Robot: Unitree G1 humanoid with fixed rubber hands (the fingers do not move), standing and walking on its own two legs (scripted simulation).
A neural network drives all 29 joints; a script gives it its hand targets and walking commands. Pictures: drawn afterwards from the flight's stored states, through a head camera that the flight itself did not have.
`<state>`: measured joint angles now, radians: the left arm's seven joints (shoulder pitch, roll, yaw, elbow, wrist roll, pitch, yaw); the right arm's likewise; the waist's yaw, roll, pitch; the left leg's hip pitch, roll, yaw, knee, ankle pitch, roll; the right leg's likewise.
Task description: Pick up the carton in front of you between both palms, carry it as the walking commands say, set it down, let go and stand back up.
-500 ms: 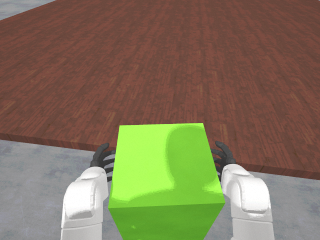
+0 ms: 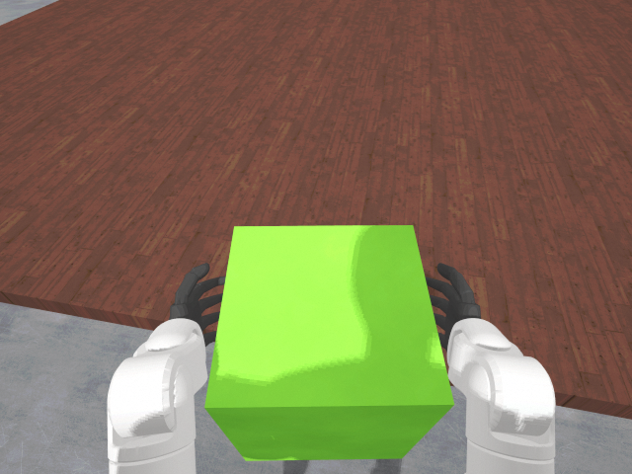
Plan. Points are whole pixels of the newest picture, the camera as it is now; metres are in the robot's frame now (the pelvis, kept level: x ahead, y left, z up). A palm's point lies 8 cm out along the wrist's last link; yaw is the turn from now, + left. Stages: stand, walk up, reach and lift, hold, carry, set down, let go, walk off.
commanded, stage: carry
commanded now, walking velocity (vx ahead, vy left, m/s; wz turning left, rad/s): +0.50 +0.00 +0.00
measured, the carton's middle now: (323, 350) +0.29 +0.01 +0.03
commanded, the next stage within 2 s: none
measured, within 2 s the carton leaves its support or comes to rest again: neither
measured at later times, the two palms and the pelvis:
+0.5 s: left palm (246, 92) +0.72 +0.16 +0.16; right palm (414, 96) +0.70 -0.14 +0.17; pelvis +0.31 +0.03 -0.01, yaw -2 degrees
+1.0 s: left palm (259, 37) +1.08 +0.19 +0.13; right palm (378, 36) +1.09 -0.11 +0.13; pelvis +0.69 +0.03 +0.00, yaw -2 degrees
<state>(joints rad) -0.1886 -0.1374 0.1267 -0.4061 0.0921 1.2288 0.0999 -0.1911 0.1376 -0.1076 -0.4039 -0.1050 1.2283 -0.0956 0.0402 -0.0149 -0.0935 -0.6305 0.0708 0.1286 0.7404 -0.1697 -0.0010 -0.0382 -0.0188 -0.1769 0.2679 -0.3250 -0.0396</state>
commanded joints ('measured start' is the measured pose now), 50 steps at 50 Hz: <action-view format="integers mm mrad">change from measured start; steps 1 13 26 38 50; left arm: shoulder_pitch -590 -1086 -1414 -1554 -1409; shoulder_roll -773 -740 -807 -1004 -880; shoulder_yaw -738 -589 -468 -463 -601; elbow -102 156 433 250 202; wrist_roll -458 -456 -430 -523 -533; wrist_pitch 11 100 100 67 65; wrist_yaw -266 -182 -147 -188 -226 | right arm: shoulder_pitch -554 -1124 -1437 -1454 -1230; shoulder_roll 796 763 822 886 750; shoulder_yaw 700 619 447 351 489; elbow -83 109 400 356 287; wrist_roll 376 546 529 388 315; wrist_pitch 2 94 102 79 30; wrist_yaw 203 204 197 145 116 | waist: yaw -9 -76 -122 73 -211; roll -148 70 146 -52 156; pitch -119 -362 -317 -450 -733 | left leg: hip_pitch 49 696 839 -397 897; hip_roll -57 231 118 -61 101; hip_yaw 88 -363 -83 -137 -482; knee -156 -416 -275 814 -210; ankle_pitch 102 93 573 -282 270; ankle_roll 18 188 208 69 289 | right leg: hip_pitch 103 -615 -712 493 -316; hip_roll -185 -65 14 -280 25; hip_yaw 79 199 34 490 121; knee -43 1025 492 216 1001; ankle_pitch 637 -2 222 669 570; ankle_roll -74 -32 -32 -200 18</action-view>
